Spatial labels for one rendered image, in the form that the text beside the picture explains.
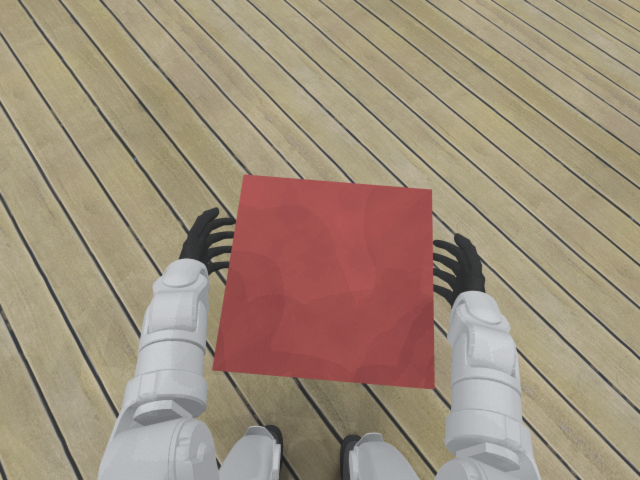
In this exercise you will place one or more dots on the right robot hand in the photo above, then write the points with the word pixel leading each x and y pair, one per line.
pixel 468 269

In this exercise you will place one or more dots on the carton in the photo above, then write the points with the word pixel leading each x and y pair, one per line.
pixel 330 281

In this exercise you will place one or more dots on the right robot thigh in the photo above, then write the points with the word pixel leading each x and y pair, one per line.
pixel 379 461

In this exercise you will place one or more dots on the robot right forearm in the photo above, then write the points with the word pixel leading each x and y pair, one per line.
pixel 485 422

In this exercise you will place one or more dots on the left robot upper arm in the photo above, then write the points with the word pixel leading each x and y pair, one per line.
pixel 179 449

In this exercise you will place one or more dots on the robot left forearm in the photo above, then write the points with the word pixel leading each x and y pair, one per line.
pixel 168 382

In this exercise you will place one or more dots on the right robot upper arm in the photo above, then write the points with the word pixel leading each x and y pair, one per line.
pixel 466 468

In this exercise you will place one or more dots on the left robot hand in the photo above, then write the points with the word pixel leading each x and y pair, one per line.
pixel 199 240

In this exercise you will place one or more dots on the robot left shin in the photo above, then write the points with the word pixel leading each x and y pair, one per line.
pixel 258 430

